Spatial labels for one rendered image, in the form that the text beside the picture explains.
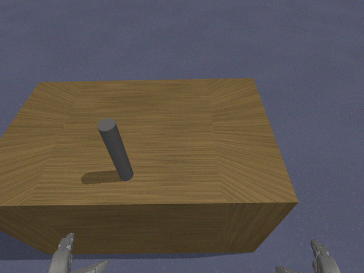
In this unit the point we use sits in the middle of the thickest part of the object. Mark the left robot hand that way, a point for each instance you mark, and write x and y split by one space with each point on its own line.
62 259

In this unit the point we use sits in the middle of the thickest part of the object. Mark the right robot hand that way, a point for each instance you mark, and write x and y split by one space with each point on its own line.
323 263

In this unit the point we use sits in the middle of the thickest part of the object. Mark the can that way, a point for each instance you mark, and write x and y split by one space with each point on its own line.
113 142

